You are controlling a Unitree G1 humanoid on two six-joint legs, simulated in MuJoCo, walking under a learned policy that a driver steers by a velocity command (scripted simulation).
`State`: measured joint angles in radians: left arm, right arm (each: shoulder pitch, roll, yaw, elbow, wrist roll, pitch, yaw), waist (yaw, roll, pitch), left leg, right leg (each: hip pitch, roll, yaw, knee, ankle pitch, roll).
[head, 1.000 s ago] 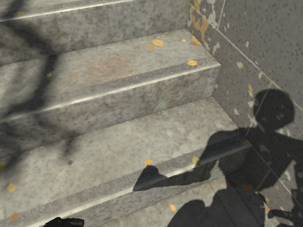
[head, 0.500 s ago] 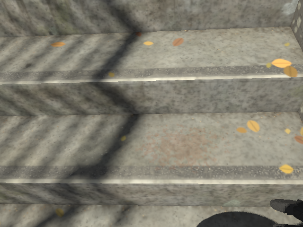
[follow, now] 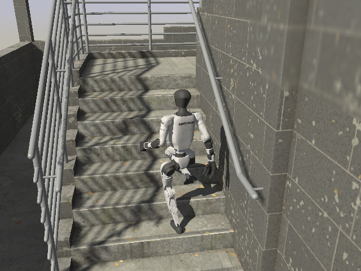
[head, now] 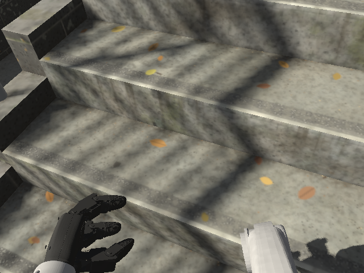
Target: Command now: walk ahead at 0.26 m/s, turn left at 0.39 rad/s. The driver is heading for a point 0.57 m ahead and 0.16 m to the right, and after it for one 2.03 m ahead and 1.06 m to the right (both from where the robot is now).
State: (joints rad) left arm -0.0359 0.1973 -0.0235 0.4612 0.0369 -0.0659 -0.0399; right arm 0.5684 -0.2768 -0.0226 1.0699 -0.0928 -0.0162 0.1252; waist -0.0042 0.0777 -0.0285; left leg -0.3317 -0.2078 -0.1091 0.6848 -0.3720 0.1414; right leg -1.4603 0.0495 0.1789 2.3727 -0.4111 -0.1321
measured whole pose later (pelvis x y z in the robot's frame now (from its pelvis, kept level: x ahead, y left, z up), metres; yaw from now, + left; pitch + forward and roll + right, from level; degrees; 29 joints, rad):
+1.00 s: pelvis +0.25 -0.01 +0.20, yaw -35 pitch +7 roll -1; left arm 0.17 0.32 0.05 0.64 0.02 -0.03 -0.01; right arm 0.12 -0.17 -0.01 0.60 -0.05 -0.03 -0.02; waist -0.01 -0.03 -0.11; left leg -0.35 0.03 0.10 0.50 -0.26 0.04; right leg -0.78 0.12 0.19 1.58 -0.39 0.13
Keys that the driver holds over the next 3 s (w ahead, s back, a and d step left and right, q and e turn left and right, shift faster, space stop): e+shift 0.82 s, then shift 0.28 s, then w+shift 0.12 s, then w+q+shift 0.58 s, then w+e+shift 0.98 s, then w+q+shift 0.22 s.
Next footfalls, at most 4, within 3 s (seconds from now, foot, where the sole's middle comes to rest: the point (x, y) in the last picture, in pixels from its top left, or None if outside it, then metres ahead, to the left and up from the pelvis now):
0.16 right None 0.26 -0.14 -0.58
0.76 left None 0.34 0.06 -0.58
1.22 right None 0.22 -0.13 -0.58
1.66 left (261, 204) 0.56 -0.16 -0.40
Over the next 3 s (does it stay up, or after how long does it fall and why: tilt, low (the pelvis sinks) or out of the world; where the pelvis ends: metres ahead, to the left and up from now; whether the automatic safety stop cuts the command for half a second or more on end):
stays up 1.32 -0.66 0.86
